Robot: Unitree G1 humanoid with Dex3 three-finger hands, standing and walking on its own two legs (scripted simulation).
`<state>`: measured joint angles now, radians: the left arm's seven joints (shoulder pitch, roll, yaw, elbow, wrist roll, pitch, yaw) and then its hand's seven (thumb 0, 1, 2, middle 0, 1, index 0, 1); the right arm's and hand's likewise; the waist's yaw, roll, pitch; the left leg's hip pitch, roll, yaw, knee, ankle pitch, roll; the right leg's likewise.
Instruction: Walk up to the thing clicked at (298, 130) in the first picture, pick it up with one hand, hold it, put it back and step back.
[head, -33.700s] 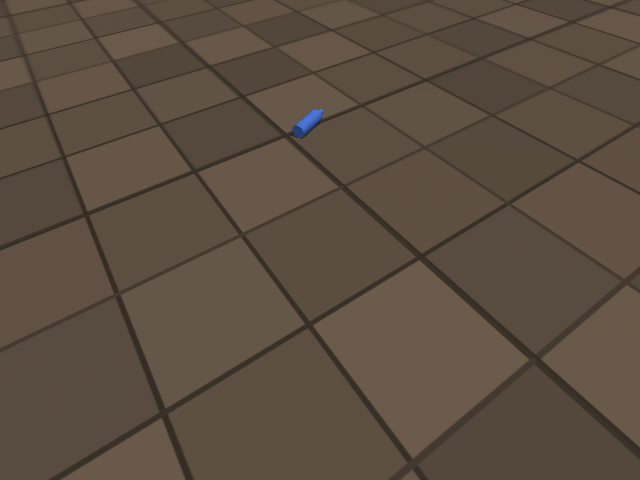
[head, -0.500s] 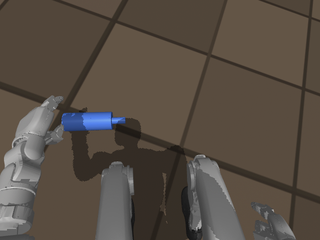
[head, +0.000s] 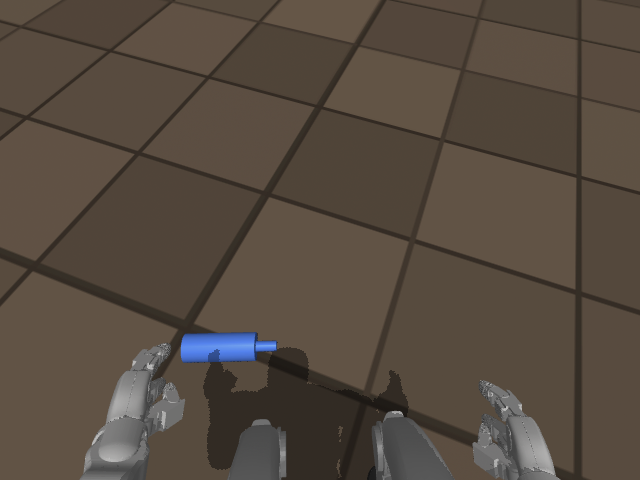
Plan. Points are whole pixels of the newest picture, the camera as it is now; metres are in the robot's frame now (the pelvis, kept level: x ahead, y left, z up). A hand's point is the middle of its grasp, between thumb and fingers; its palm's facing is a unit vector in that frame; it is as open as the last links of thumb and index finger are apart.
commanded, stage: home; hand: left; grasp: from above
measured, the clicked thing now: (231, 346) +0.50 +0.23 -0.60
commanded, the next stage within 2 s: none
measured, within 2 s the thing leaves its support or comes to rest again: neither
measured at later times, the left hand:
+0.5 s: hand (159, 441) +0.19 +0.17 +0.04, palm faces +0.08 -0.98 -0.18, open 7.4 cm
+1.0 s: hand (160, 429) +0.20 +0.18 +0.03, palm faces +0.07 -0.98 -0.19, open 7.4 cm
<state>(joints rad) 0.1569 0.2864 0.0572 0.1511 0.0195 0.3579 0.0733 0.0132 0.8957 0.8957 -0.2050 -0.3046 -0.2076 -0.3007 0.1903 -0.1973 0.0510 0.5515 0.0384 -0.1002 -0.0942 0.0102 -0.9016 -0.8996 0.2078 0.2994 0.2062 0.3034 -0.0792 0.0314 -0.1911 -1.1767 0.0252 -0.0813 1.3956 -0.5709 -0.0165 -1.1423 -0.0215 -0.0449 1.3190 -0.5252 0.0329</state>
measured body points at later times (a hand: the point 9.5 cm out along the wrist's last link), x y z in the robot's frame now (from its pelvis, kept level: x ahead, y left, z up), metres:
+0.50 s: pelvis +0.04 -0.01 +0.08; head +0.04 +0.00 +0.53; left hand +0.19 +0.23 +0.05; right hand +0.21 -0.25 +0.02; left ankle +0.05 +0.12 -0.60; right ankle +0.06 -0.14 -0.60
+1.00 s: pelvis +0.04 +0.00 +0.08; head +0.05 +0.00 +0.53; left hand +0.20 +0.23 +0.05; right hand +0.20 -0.24 +0.01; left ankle +0.05 +0.12 -0.60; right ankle +0.06 -0.14 -0.60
